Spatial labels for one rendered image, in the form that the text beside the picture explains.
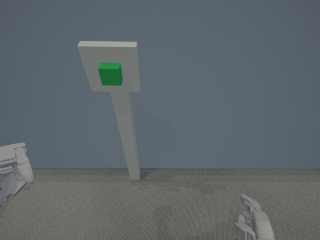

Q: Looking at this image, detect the robot left hand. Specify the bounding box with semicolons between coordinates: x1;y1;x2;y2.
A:
0;142;34;207

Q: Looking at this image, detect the robot right hand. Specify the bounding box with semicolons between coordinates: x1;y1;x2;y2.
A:
235;194;275;240

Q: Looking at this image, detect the button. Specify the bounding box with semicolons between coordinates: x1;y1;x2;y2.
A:
98;63;123;86

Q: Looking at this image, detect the panel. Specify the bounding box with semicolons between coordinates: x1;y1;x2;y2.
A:
77;41;141;180

